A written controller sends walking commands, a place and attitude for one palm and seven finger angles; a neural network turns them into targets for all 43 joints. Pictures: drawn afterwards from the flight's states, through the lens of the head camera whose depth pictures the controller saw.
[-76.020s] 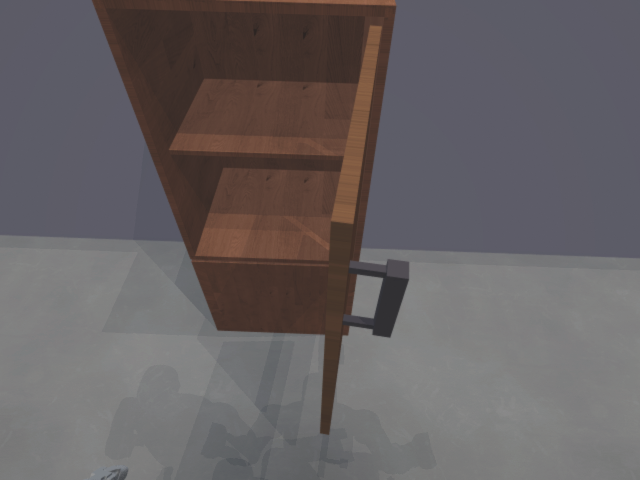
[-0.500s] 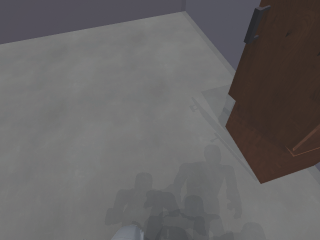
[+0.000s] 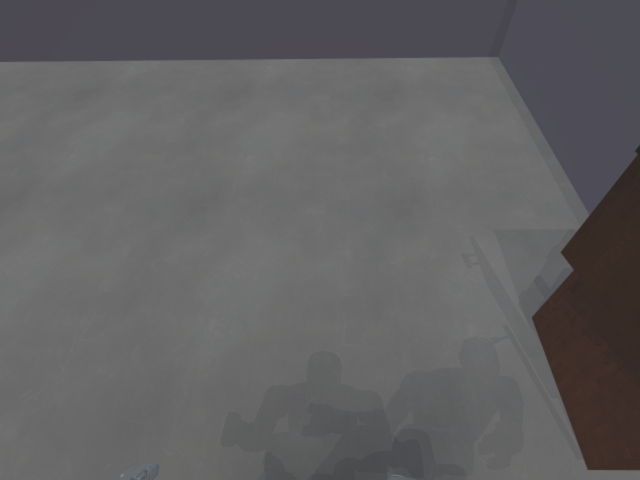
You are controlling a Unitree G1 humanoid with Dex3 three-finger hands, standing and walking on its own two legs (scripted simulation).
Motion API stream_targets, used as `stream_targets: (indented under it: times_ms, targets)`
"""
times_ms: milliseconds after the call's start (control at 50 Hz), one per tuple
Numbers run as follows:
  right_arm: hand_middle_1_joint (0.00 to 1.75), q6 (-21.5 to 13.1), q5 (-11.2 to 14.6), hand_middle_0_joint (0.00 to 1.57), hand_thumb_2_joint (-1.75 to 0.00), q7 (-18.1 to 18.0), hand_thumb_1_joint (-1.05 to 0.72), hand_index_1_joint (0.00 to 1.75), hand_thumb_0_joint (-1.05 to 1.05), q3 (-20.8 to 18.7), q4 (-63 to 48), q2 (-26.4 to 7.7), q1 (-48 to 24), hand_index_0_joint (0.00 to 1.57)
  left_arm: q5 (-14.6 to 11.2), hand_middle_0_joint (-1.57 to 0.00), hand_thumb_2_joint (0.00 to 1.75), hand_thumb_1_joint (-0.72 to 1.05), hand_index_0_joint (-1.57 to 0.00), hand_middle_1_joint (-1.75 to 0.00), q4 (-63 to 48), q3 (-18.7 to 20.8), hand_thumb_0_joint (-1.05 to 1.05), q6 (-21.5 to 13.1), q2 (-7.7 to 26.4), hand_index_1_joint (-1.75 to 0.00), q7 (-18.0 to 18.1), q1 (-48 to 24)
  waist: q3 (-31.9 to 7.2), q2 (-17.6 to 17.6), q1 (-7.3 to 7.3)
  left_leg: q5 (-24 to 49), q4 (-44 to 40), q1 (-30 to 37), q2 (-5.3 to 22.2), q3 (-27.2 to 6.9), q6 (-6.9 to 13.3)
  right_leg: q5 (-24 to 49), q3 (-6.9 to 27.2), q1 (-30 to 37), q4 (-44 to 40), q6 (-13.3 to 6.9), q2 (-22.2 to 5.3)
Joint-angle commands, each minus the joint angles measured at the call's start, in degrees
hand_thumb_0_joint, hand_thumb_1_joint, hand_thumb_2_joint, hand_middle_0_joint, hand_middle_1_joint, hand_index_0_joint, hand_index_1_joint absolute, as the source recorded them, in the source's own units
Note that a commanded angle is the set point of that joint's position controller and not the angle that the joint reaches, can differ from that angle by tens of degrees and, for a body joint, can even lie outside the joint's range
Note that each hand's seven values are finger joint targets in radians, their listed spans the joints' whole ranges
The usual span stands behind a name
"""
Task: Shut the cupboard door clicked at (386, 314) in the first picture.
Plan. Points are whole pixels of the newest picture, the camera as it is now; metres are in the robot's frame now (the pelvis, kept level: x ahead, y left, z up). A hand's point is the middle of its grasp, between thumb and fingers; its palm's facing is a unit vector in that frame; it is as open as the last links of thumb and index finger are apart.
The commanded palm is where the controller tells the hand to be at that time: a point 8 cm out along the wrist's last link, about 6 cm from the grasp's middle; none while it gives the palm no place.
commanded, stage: walk to a spot facing it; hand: left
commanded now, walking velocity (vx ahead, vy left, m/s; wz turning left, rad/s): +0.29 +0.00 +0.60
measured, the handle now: out of the picture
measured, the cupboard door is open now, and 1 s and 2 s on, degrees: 13 13 13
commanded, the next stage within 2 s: turn to face it in 0.70 s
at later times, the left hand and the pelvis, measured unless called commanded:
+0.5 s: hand out of the picture +0.01 +0.15 -0.18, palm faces +0.44 -0.88 -0.17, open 7.4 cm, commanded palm none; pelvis +0.14 +0.02 -0.01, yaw +22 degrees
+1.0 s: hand (150, 356) +0.32 +0.30 -0.15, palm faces +0.47 -0.85 -0.23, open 7.4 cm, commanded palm none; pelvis +0.30 +0.08 +0.00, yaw +29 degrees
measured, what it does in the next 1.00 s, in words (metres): walks ahead, turning left: right foot, then left foot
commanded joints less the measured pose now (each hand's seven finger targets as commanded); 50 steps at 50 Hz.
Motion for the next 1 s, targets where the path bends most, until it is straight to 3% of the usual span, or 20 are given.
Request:
stream_targets:
  times_ms: [0,20,40,80,100,140,180,360,400,440,460,480,500,540,620,760,840,920,960,980]
  targets:
    - [0.30,-1.5,1.0,0.20,-0.90,-0.7,-0.90,0.30,0.00,-2.5,-5.6,-6.4,-5.3,0.20,0.7,-0.20,0.90,0.90,-0.20,-0.30,-0.2,2.7,0.00,-3.2,10.3,-0.30,1.0,15.4,-4.6,-10.4,8.52,-19.2,10.5,-27.6,0.1,-4.2,3.4,-8.4,10.0,31.6,-23.4,-2.1,-7.4]
    - [0.30,-1.8,1.1,0.20,-0.90,-0.4,-0.90,0.30,0.00,-1.9,-7.1,-3.3,-5.0,0.20,0.7,-0.20,0.90,0.90,-0.20,-0.30,-0.4,3.1,0.00,-3.1,14.9,-0.30,1.8,17.1,-4.9,-24.3,9.25,-20.2,30.5,-32.4,-3.9,2.0,0.9,-22.9,31.9,29.4,-34.4,-6.8,-23.1]
    - [0.30,-1.4,0.1,0.20,-0.90,0.0,-0.90,0.30,0.00,-2.8,-6.8,-6.4,-5.2,0.20,-0.2,-0.20,0.90,0.90,-0.20,-0.30,-1.3,2.3,0.00,-2.8,13.0,-0.30,2.2,12.9,-0.2,-17.7,6.03,-15.6,39.6,-31.8,0.1,-0.8,1.1,-28.2,32.9,19.7,-37.0,-8.2,-24.0]
    - [0.30,-0.9,-0.4,0.20,-0.90,0.6,-0.90,0.30,0.00,-3.0,-4.3,-5.4,-2.7,0.20,-0.1,-0.20,0.90,0.90,-0.20,-0.30,-3.0,1.8,0.00,-3.5,8.7,-0.30,2.6,5.7,2.8,-12.5,1.88,-6.0,45.1,-29.3,4.1,-0.3,0.5,-24.4,25.9,11.3,-36.4,-8.0,-21.6]
    - [0.30,-0.7,-0.4,0.20,-0.90,1.1,-0.90,0.30,0.00,-2.8,-3.1,-4.9,-1.9,0.20,-0.2,-0.20,0.90,0.90,-0.20,-0.30,-2.7,1.0,0.00,-4.0,6.2,-0.30,2.5,3.9,3.5,-10.2,0.38,-1.2,45.3,-27.6,5.3,0.6,0.0,-14.2,16.4,10.3,-34.5,-7.0,-18.7]
    - [0.30,-0.5,0.0,0.20,-0.90,1.8,-0.90,0.30,0.00,-2.3,-2.2,-2.6,-0.7,0.20,-0.4,-0.20,0.90,0.90,-0.20,-0.30,-2.0,0.4,0.00,-4.9,3.9,-0.30,2.3,5.6,1.5,-7.3,0.07,3.6,43.6,-25.6,5.1,3.2,-0.7,4.2,3.4,12.8,-31.5,-6.1,-14.6]
    - [0.30,-0.4,0.3,0.20,-0.90,2.0,-0.90,0.30,0.00,-2.1,-1.9,-1.5,-1.2,0.20,-0.3,-0.20,0.90,0.90,-0.20,-0.30,-0.1,0.3,0.00,-5.4,3.0,-0.30,2.5,9.1,1.0,-8.3,0.67,5.0,41.3,-26.9,5.2,4.8,-1.0,17.2,-2.0,17.5,-29.6,-6.0,-13.7]
    - [0.30,-1.4,0.3,0.20,-0.90,2.9,-0.90,0.30,0.00,-0.4,-5.9,-0.1,-12.5,0.20,0.2,-0.20,0.90,0.90,-0.20,-0.30,4.9,0.7,0.00,-5.6,4.0,-0.30,3.0,16.5,1.7,-9.1,3.74,0.5,16.3,-27.3,6.5,11.3,1.1,37.7,-9.4,30.6,-24.0,-8.0,-17.9]
    - [0.30,-1.8,0.2,0.20,-0.90,2.7,-0.90,0.30,0.00,-0.4,-5.8,-0.6,-10.8,0.20,0.2,-0.20,0.90,0.90,-0.20,-0.30,4.6,0.9,0.00,-5.5,5.6,-0.30,2.8,15.5,0.8,-9.1,2.57,-2.1,11.3,-19.7,3.8,14.4,2.8,47.2,-11.4,28.9,-19.4,-7.9,-18.7]
    - [0.30,-2.2,0.1,0.20,-0.90,2.2,-0.90,0.30,0.00,-1.2,-4.3,-2.6,-2.8,0.20,-0.2,-0.20,0.90,0.90,-0.20,-0.30,4.2,1.4,0.00,-5.5,7.5,-0.30,2.5,13.8,-3.8,-8.7,-1.74,-0.9,7.2,-5.3,-0.2,16.9,4.7,53.8,-14.9,23.8,-8.2,-6.6,-17.7]
    - [0.30,-2.4,-0.2,0.20,-0.90,2.0,-0.90,0.30,0.00,-2.1,-2.3,-5.7,5.0,0.20,-0.6,-0.20,0.90,0.90,-0.20,-0.30,3.9,1.4,0.00,-5.4,7.4,-0.30,2.2,12.4,-8.2,-4.5,-6.12,4.1,1.8,8.5,-0.1,14.7,5.5,45.1,-16.4,16.0,4.7,-4.9,-15.6]
    - [0.30,-2.8,-0.6,0.20,-0.90,1.2,-0.90,0.30,0.00,-3.9,-1.1,-13.2,12.2,0.20,-1.2,-0.20,0.90,0.90,-0.20,-0.30,1.6,1.3,0.00,-5.1,5.2,-0.30,1.3,12.6,-14.7,9.9,-8.93,8.9,-1.4,24.0,13.7,-6.7,11.4,12.7,-15.9,-1.1,22.7,-1.5,-7.9]
    - [0.30,-2.8,0.2,0.20,-0.90,0.2,-0.90,0.30,0.00,-5.0,0.0,-18.2,16.2,0.20,-1.1,-0.20,0.90,0.90,-0.20,-0.30,-2.3,0.3,0.00,-4.7,3.4,-0.30,0.9,7.1,-16.5,14.7,-10.30,17.2,-8.2,29.3,25.2,-26.6,17.7,-12.9,-7.9,-15.9,35.8,-0.2,-1.8]
    - [0.30,-2.7,0.6,0.20,-0.90,-0.4,-0.90,0.30,0.00,-4.1,-0.9,-15.6,10.3,0.20,-0.6,-0.20,0.90,0.90,-0.20,-0.30,-4.3,0.9,0.00,-4.4,3.3,-0.30,1.5,2.8,-8.3,1.4,-6.27,3.2,-12.2,14.8,25.2,-21.3,16.0,-7.6,-0.6,-16.8,37.4,-1.7,-5.4]
    - [0.30,-3.8,0.3,0.20,-0.90,-1.0,-0.90,0.30,0.00,-1.7,-4.2,-8.6,-2.5,0.20,0.4,-0.20,0.90,0.90,-0.20,-0.30,0.3,1.2,0.00,-2.0,1.2,-0.30,0.8,8.9,-0.3,6.1,0.60,-2.9,-16.7,-6.1,14.0,-8.6,8.9,4.0,1.7,-8.4,27.5,-0.4,-5.9]
    - [0.30,-3.8,0.6,0.20,-0.90,-1.0,-0.90,0.30,0.00,-2.6,-2.2,-9.0,1.0,0.20,0.1,-0.20,0.90,0.90,-0.20,-0.30,-3.2,1.4,0.00,-1.4,3.1,-0.30,0.6,0.7,-0.6,3.5,0.37,-1.2,-18.5,-0.9,12.8,-11.7,11.1,10.9,2.7,-13.8,15.8,1.6,-4.2]
    - [0.30,-4.1,0.4,0.20,-0.90,-1.7,-0.90,0.30,0.00,-1.6,0.1,-5.4,4.7,0.20,-0.1,-0.20,0.90,0.90,-0.20,-0.30,-3.1,-0.2,0.00,-1.6,0.2,-0.30,1.0,-1.9,-2.7,2.9,-0.30,16.0,-14.9,5.0,12.8,-7.3,11.5,12.2,1.6,-9.9,4.6,0.9,-2.6]
    - [0.30,-4.1,0.3,0.20,-0.90,-2.5,-0.90,0.30,0.00,-1.0,2.9,-4.1,6.0,0.20,-0.4,-0.20,0.90,0.90,-0.20,-0.30,-0.7,-1.6,0.00,-2.4,-0.8,-0.30,1.5,0.2,-4.5,4.4,0.51,32.3,-7.0,7.8,12.8,-1.0,8.4,13.6,0.1,2.3,-8.9,-1.7,1.0]
    - [0.30,-3.8,0.8,0.20,-0.90,-2.4,-0.90,0.30,0.00,-0.8,3.5,-3.8,5.7,0.20,-0.4,-0.20,0.90,0.90,-0.20,-0.30,1.9,-1.1,0.00,-2.9,1.3,-0.30,1.7,6.5,-5.0,1.1,3.14,24.9,-1.4,4.2,10.3,2.6,4.6,22.3,1.8,13.1,-17.5,-2.3,1.0]
    - [0.30,-3.8,1.1,0.20,-0.90,-2.2,-0.90,0.30,0.00,-0.7,3.3,-2.5,6.3,0.20,-0.2,-0.20,0.90,0.90,-0.20,-0.30,2.9,-0.5,0.00,-3.1,4.0,-0.30,1.9,9.6,-5.7,-3.8,3.85,14.1,3.6,-1.9,7.4,4.2,2.6,33.7,8.2,19.7,-17.0,-4.1,-2.8]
